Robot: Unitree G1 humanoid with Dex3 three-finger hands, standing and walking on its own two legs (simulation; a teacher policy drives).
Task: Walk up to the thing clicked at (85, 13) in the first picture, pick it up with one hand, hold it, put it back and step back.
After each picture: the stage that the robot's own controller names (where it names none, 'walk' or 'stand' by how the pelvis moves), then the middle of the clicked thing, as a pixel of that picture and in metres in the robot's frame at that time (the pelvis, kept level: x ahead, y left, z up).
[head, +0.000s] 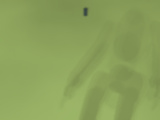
stand; (85, 11) +2.23 -0.04 -0.72
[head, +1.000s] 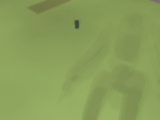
walk; (76, 24) +2.09 +0.20 -0.71
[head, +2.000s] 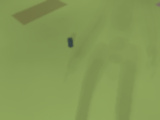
walk; (70, 42) +1.48 +0.25 -0.72
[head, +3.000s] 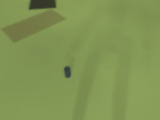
walk; (67, 72) +1.01 +0.21 -0.71
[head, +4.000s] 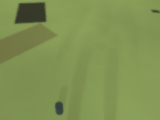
walk; (59, 108) +0.64 +0.19 -0.69
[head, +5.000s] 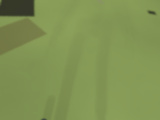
walk; out of the picture +0.43 +0.21 -0.70
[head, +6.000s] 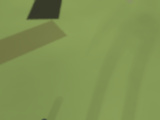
stand; out of the picture +0.43 +0.33 -0.69
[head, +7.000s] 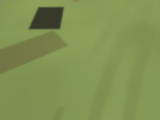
walk; out of the picture +0.43 +0.30 -0.72
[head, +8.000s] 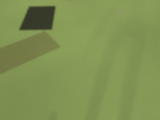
stand; out of the picture +0.35 +0.33 -0.73
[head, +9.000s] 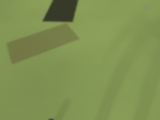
walk; out of the picture +0.45 +0.32 -0.72
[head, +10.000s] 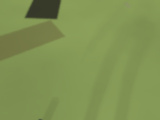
stand; out of the picture +0.44 +0.31 -0.70
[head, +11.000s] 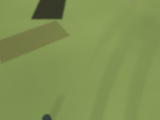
stand; out of the picture +0.48 +0.32 -0.70
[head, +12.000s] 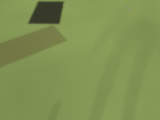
stand; out of the picture +0.44 +0.32 -0.71
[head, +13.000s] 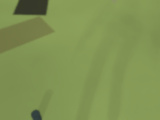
walk; (36, 116) +0.51 +0.31 -0.71
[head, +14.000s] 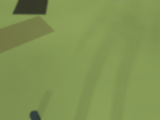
stand; (35, 117) +0.48 +0.36 -0.69
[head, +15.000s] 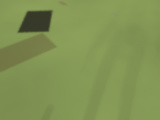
stand; out of the picture +0.48 +0.37 -0.72
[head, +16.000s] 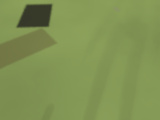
stand; out of the picture +0.42 +0.36 -0.72
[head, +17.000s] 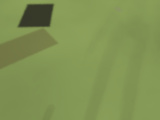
stand; out of the picture +0.41 +0.36 -0.72
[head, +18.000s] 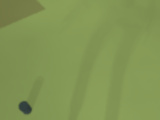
go down; (25, 108) +0.43 +0.38 -0.63
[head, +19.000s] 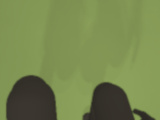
go down; out of the picture +0.42 +0.48 -0.29
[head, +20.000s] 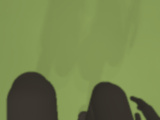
approach; out of the picture +0.41 +0.49 -0.29
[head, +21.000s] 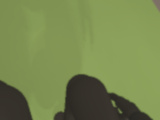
rest palm; out of the picture +0.35 +0.52 -0.22
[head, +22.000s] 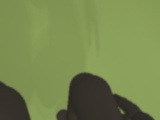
approach; out of the picture +0.37 +0.43 -0.25
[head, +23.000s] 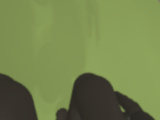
approach; out of the picture +0.33 +0.40 -0.26
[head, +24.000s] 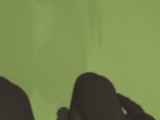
approach; out of the picture +0.30 +0.39 -0.25
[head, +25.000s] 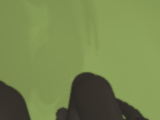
approach; out of the picture +0.26 +0.37 -0.26
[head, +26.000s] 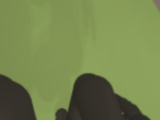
approach; out of the picture +0.24 +0.35 -0.26
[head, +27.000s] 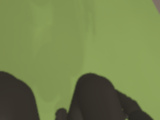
approach; out of the picture +0.21 +0.33 -0.26
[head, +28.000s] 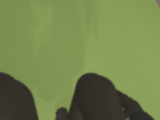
approach; out of the picture +0.19 +0.32 -0.26
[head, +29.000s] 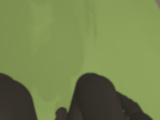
approach; out of the picture +0.18 +0.31 -0.26
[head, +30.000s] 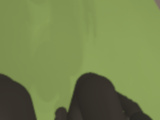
approach; out of the picture +0.16 +0.31 -0.26
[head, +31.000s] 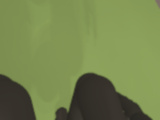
approach; out of the picture +0.15 +0.30 -0.26
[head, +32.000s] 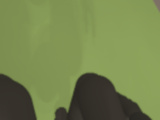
approach; out of the picture +0.15 +0.30 -0.26
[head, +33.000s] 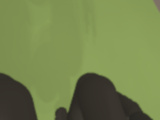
approach; out of the picture +0.14 +0.29 -0.26
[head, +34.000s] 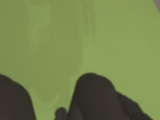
approach; out of the picture +0.13 +0.29 -0.26
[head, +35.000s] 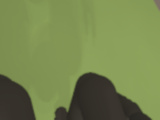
approach; out of the picture +0.13 +0.28 -0.26
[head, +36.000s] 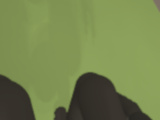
approach; out of the picture +0.12 +0.28 -0.26
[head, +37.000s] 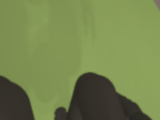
approach; out of the picture +0.12 +0.28 -0.26
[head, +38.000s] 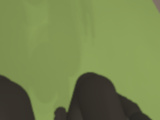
approach; out of the picture +0.11 +0.28 -0.26
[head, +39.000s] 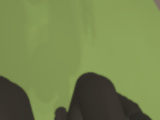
approach; out of the picture +0.11 +0.27 -0.26
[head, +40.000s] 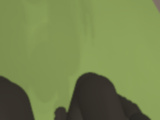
approach; out of the picture +0.10 +0.27 -0.26
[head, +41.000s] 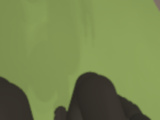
approach; out of the picture +0.10 +0.27 -0.26
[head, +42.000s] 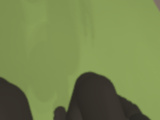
approach; out of the picture +0.10 +0.26 -0.26
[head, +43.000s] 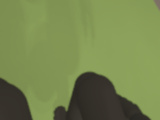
approach; out of the picture +0.09 +0.26 -0.26
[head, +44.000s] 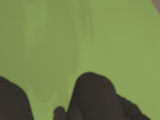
approach; out of the picture +0.09 +0.26 -0.26
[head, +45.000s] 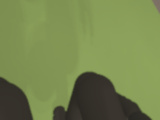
approach; out of the picture +0.08 +0.26 -0.26
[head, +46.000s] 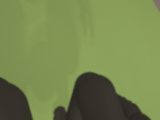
approach; out of the picture +0.08 +0.25 -0.26
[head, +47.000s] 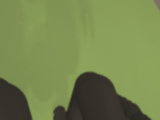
approach; out of the picture +0.07 +0.25 -0.26
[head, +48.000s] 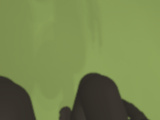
stand; out of the picture +0.06 +0.24 -0.26
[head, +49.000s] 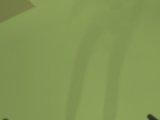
stand; out of the picture +0.06 +0.22 -0.61
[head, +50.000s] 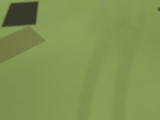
stand; out of the picture +0.03 +0.22 -0.68
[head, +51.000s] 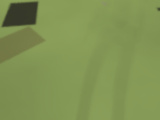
stand; out of the picture +0.03 +0.22 -0.68
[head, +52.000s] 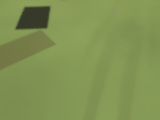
stand; out of the picture +0.04 +0.20 -0.74
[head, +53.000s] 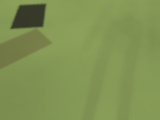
stand; out of the picture +0.01 +0.21 -0.75
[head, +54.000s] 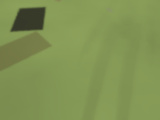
walk; out of the picture +0.00 +0.21 -0.75
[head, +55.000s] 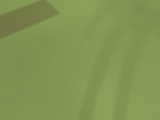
walk; out of the picture +0.22 +0.19 -0.72
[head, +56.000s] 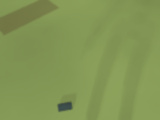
walk; (65, 106) +0.56 +0.22 -0.73
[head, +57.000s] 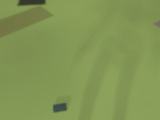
stand; (60, 107) +0.62 +0.20 -0.73
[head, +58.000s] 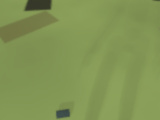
stand; (63, 113) +0.60 +0.20 -0.75
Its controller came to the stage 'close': yes
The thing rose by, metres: 0.01
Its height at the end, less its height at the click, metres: -0.02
